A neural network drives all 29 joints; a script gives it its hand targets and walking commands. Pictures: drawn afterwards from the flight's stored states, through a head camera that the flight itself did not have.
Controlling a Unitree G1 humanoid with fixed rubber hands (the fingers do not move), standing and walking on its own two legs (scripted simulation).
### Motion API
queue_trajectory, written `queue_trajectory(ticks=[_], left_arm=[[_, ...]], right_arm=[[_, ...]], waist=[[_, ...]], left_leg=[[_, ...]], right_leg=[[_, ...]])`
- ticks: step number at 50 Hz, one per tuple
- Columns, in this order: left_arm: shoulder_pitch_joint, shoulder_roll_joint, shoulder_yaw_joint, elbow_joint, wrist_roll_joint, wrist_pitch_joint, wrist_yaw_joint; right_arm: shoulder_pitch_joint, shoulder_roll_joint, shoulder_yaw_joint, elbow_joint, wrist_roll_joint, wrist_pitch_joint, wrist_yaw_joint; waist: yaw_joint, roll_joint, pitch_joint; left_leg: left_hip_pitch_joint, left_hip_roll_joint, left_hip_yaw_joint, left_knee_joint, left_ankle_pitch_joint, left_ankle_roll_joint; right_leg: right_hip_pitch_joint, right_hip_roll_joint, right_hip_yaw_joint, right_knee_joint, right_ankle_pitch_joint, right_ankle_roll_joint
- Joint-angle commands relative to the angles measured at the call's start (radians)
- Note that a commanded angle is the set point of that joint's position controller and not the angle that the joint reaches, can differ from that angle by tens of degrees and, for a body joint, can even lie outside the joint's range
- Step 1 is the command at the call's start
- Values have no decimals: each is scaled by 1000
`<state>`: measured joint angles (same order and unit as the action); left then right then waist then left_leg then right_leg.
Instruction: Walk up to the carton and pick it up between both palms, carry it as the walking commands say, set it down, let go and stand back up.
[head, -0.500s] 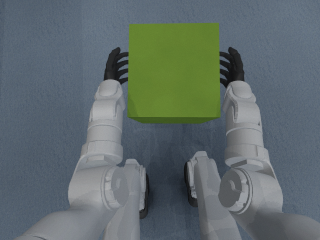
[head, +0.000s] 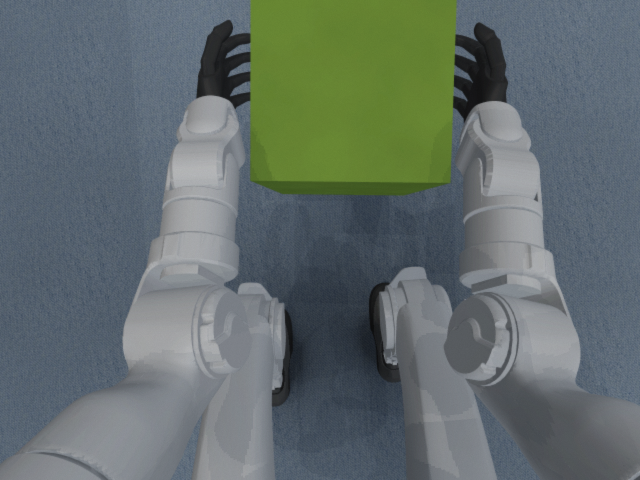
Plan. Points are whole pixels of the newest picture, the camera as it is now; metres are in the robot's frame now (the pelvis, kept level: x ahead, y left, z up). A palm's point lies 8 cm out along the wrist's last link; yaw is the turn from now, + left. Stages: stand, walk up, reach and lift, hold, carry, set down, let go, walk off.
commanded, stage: set down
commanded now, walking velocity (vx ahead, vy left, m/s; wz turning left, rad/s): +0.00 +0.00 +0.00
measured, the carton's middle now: (346, 109) +0.52 -0.05 -0.18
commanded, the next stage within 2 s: none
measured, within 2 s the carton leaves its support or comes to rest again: rests again in 1.58 s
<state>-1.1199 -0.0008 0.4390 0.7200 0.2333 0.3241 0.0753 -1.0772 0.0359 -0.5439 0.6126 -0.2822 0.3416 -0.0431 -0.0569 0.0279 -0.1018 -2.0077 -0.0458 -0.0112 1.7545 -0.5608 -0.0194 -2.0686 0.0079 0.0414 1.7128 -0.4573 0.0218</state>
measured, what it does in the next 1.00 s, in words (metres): lowers itself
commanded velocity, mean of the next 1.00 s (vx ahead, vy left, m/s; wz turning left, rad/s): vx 0.00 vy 0.00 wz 0.00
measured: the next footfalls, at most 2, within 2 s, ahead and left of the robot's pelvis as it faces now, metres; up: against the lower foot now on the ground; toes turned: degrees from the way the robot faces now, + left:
none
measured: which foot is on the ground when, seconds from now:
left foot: down 0.00-1.00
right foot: down 0.00-1.00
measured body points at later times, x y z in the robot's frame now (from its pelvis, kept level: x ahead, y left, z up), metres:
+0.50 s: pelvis -0.01 +0.00 -0.06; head +0.34 -0.02 +0.23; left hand +0.55 +0.10 -0.19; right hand +0.52 -0.19 -0.19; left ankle +0.08 +0.12 -0.46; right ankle +0.11 -0.13 -0.46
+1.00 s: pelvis -0.01 +0.00 -0.11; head +0.37 -0.02 +0.14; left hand +0.57 +0.09 -0.28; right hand +0.55 -0.20 -0.27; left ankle +0.08 +0.12 -0.46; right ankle +0.11 -0.13 -0.46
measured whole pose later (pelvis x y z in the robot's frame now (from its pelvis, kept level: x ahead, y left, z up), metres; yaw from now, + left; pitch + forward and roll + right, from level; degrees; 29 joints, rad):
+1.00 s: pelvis -0.01 +0.00 -0.11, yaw +0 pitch +43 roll +0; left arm -1.45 0.18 0.29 0.89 0.09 0.27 0.14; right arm -1.42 -0.17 -0.42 0.82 -0.11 0.30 -0.06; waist -0.08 0.02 0.26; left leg -2.25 -0.07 -0.02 2.15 -0.65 -0.03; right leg -2.31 0.02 0.04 2.09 -0.53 0.03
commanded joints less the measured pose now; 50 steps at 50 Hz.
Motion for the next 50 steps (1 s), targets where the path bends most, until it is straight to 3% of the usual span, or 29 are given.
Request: queue_trajectory(ticks=[1,40,50], left_arm=[[-631,-935,-472,18,-134,-36,-218],[-879,-781,-524,86,-249,-77,-209],[-931,-740,-534,65,-273,-94,-212]], right_arm=[[-612,929,525,97,148,0,235],[-895,714,560,109,276,-61,250],[-872,728,539,162,307,-72,259]], waist=[[-24,-3,-1049],[-47,18,-955],[-33,39,-927]], left_leg=[[397,-151,68,-146,256,-2],[305,-120,66,162,287,11],[299,-113,73,221,322,14]], right_leg=[[710,153,-101,-81,298,18],[553,101,-118,231,331,1],[553,99,-119,297,382,-3]])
